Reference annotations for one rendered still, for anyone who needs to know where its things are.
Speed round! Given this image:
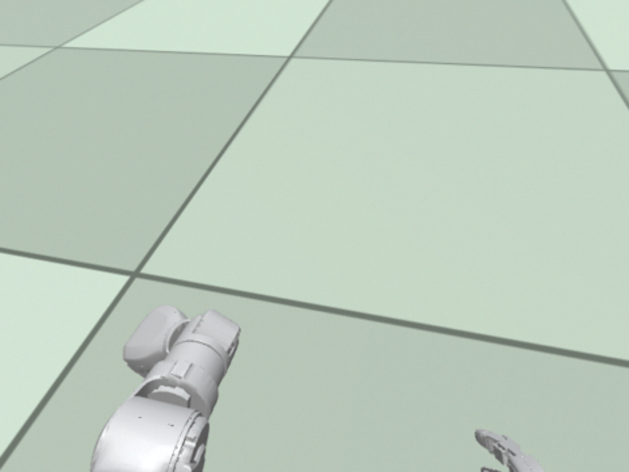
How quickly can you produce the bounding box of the left robot arm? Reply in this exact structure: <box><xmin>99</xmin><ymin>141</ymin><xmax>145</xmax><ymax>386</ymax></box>
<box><xmin>90</xmin><ymin>309</ymin><xmax>241</xmax><ymax>472</ymax></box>

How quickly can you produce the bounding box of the right robot hand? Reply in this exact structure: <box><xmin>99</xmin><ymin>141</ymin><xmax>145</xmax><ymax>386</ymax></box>
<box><xmin>475</xmin><ymin>429</ymin><xmax>545</xmax><ymax>472</ymax></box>

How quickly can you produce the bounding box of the left robot hand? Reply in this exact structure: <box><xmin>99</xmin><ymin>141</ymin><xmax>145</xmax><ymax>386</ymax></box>
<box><xmin>123</xmin><ymin>305</ymin><xmax>187</xmax><ymax>378</ymax></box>

